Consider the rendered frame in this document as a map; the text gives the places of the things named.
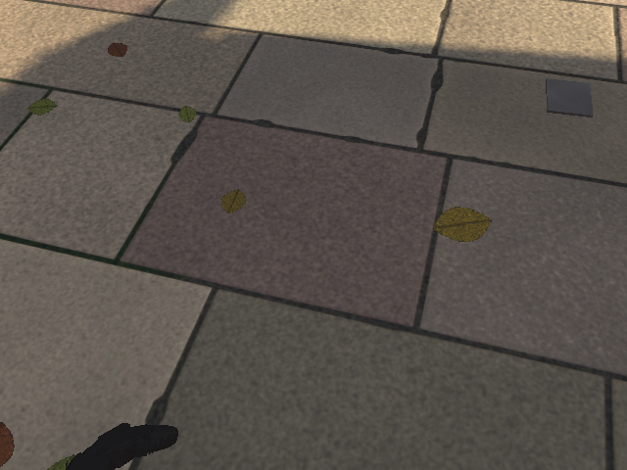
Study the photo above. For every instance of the left robot hand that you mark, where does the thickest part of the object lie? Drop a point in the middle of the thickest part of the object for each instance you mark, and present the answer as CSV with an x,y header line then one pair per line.
x,y
118,446

